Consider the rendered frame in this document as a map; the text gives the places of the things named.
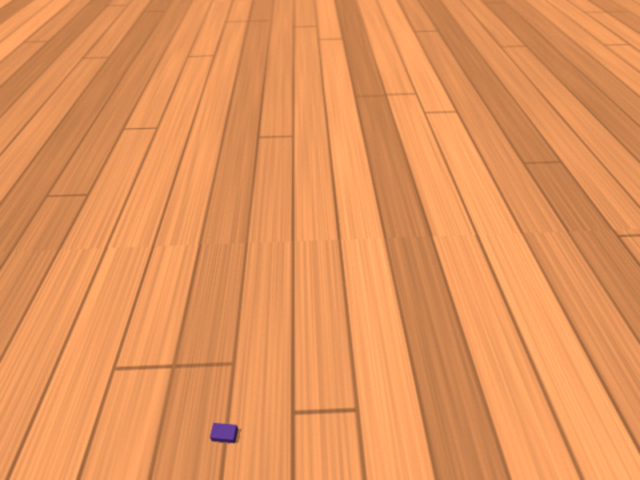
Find small box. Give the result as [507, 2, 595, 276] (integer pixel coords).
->
[210, 423, 238, 443]

